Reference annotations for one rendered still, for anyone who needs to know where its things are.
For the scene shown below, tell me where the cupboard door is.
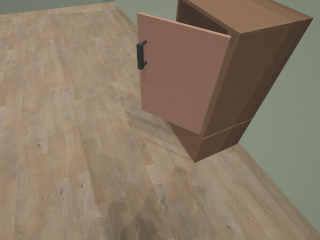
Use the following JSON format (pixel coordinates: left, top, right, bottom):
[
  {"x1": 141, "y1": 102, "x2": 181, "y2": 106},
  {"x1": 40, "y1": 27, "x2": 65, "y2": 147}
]
[{"x1": 137, "y1": 12, "x2": 231, "y2": 135}]

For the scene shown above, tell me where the handle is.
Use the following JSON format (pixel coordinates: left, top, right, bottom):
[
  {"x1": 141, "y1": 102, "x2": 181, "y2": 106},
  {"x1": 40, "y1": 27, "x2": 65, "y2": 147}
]
[{"x1": 136, "y1": 40, "x2": 147, "y2": 70}]

